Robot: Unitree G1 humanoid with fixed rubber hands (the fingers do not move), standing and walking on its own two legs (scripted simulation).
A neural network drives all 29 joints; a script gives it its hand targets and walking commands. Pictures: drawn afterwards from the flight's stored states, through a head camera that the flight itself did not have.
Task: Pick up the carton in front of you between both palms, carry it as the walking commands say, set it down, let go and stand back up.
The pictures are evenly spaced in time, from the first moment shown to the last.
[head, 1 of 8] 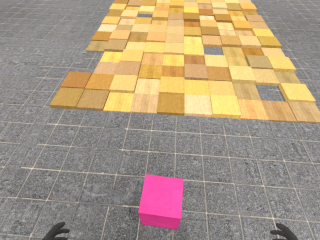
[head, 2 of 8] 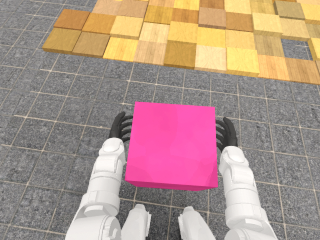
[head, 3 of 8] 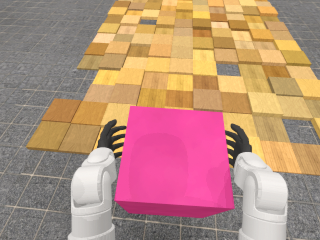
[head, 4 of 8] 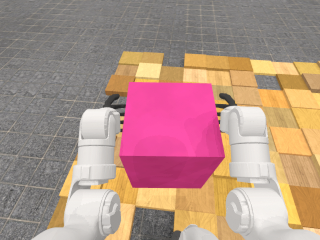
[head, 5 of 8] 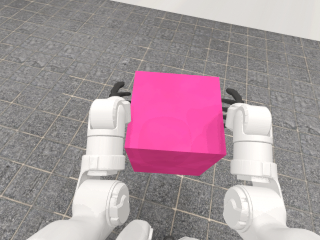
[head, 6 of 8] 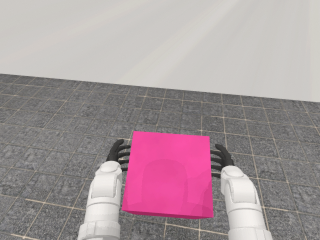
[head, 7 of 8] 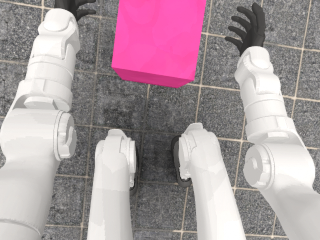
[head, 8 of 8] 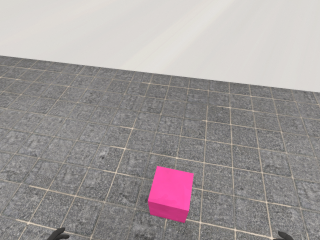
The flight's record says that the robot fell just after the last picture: no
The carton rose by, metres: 0.76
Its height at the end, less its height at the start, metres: +0.00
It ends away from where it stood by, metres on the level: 6.30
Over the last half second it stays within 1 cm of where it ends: yes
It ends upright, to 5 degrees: yes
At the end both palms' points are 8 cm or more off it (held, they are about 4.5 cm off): yes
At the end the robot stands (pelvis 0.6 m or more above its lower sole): yes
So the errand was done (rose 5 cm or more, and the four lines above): yes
